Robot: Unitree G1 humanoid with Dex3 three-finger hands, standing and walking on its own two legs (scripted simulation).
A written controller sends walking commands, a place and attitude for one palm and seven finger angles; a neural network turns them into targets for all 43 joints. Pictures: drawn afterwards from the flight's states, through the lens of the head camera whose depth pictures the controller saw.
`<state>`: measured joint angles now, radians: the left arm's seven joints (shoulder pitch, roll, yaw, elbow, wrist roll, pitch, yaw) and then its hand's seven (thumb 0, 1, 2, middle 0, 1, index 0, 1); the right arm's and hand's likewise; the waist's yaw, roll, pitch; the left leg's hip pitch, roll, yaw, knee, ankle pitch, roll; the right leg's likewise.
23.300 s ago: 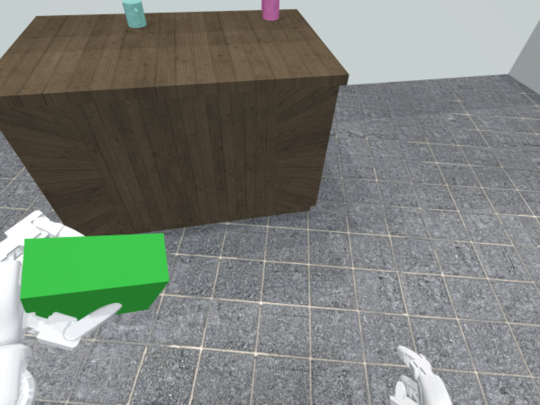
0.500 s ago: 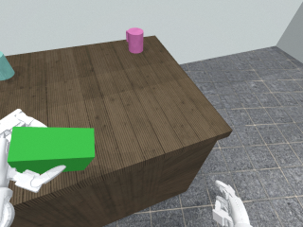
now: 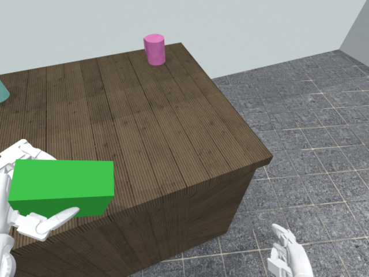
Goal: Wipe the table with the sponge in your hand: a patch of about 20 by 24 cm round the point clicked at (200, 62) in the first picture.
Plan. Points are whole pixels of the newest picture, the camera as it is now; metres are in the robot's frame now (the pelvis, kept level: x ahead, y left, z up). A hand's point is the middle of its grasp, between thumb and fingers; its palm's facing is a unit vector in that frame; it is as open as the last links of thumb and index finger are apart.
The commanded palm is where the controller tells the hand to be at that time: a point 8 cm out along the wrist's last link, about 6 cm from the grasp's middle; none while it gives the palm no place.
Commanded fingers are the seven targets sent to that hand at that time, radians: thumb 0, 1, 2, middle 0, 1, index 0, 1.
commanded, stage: come to a stop and stand still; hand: left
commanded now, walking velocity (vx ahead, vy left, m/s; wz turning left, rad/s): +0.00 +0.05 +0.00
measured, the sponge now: (81, 191) +0.23 +0.19 +0.13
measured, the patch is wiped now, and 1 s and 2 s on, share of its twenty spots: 0.00 0.00 0.00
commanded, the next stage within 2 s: look again from close up in 0.98 s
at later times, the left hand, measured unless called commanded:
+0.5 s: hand (20, 191) +0.22 +0.28 +0.14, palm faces +0.30 -0.86 -0.40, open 10.0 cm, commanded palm +0.16 +0.32 +0.18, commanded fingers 0.00 0.10 1.30 -1.20 -1.60 -1.20 -1.60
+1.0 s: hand out of the picture +0.24 +0.35 +0.16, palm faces +0.35 -0.85 -0.40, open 10.0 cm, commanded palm +0.18 +0.38 +0.18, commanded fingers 0.00 0.10 1.30 -1.20 -1.60 -1.20 -1.60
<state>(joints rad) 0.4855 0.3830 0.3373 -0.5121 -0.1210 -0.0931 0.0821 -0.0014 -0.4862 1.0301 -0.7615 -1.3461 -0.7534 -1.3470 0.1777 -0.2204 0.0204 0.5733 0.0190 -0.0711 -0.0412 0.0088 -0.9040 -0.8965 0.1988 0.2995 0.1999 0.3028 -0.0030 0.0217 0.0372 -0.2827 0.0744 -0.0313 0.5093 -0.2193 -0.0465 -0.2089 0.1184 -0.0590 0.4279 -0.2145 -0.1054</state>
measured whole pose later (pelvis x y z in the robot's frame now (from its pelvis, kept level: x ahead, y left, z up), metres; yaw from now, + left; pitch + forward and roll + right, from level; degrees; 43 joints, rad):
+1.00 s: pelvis +0.02 +0.10 +0.00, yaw +0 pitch +0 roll -1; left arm 0.39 0.39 0.36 -0.48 -0.02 -0.19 0.08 0.00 -0.48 1.03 -0.76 -1.35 -0.75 -1.35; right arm 0.17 -0.17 0.05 0.55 0.00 -0.12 0.00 0.01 -0.90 -0.90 0.20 0.30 0.20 0.30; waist 0.04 -0.04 0.07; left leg -0.23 -0.06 0.06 0.45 -0.22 0.09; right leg -0.18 -0.02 0.00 0.42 -0.23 0.01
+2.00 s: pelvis +0.01 +0.09 +0.00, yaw -1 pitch +0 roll -1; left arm 0.46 0.38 0.33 -0.45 -0.04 -0.27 0.06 0.00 -0.48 1.03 -0.76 -1.35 -0.75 -1.35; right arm 0.22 -0.20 0.02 0.58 0.01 -0.17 -0.01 0.01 -0.90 -0.90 0.20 0.30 0.20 0.30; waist 0.01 -0.03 0.05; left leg -0.27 -0.04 0.06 0.47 -0.21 0.08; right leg -0.22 0.00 0.00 0.43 -0.22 0.02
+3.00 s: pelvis +0.01 +0.09 +0.01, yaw +0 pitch +0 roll -2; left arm 0.44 0.38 0.35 -0.44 -0.04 -0.22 0.09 0.00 -0.49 1.03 -0.76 -1.35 -0.75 -1.35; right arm 0.20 -0.20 0.02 0.58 0.01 -0.12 -0.04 0.01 -0.90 -0.90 0.20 0.30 0.20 0.30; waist 0.02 -0.02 0.05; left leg -0.23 -0.04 0.04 0.43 -0.20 0.07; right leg -0.16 0.00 -0.01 0.35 -0.19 0.02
